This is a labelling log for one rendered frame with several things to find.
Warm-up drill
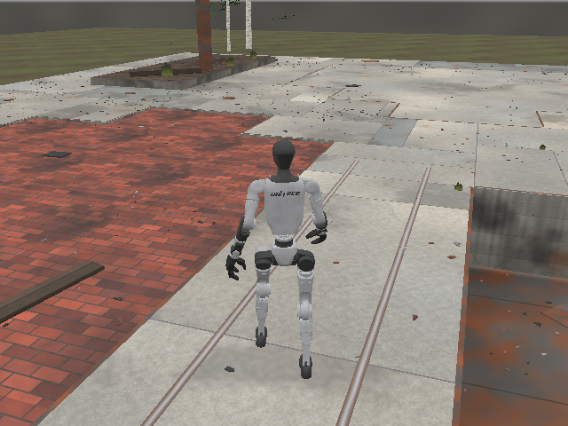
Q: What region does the robot right forearm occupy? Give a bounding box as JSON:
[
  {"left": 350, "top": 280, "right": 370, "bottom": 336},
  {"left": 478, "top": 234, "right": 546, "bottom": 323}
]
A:
[{"left": 316, "top": 211, "right": 327, "bottom": 235}]

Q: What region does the left robot thigh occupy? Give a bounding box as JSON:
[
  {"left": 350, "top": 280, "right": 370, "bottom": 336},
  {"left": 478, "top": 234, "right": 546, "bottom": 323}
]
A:
[{"left": 255, "top": 247, "right": 272, "bottom": 298}]

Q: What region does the right robot hand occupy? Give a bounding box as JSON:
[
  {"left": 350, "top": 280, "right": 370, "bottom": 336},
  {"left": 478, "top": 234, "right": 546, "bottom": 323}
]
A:
[{"left": 305, "top": 229, "right": 327, "bottom": 244}]

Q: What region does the robot left forearm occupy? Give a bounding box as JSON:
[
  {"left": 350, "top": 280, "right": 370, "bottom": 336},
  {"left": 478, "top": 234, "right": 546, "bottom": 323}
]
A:
[{"left": 229, "top": 216, "right": 250, "bottom": 259}]

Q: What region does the right robot shin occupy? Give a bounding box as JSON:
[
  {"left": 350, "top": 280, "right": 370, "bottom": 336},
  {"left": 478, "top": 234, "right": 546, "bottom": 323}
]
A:
[{"left": 300, "top": 304, "right": 312, "bottom": 366}]

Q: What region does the left robot upper arm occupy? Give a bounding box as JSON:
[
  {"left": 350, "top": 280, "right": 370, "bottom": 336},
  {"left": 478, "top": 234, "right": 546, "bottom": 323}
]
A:
[{"left": 242, "top": 179, "right": 266, "bottom": 230}]

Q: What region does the right robot upper arm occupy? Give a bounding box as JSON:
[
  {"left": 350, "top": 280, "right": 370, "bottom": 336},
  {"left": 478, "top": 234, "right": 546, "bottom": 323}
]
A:
[{"left": 302, "top": 177, "right": 326, "bottom": 225}]

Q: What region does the left robot hand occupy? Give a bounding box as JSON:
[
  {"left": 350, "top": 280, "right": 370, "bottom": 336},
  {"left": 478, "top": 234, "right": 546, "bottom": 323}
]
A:
[{"left": 225, "top": 255, "right": 246, "bottom": 280}]

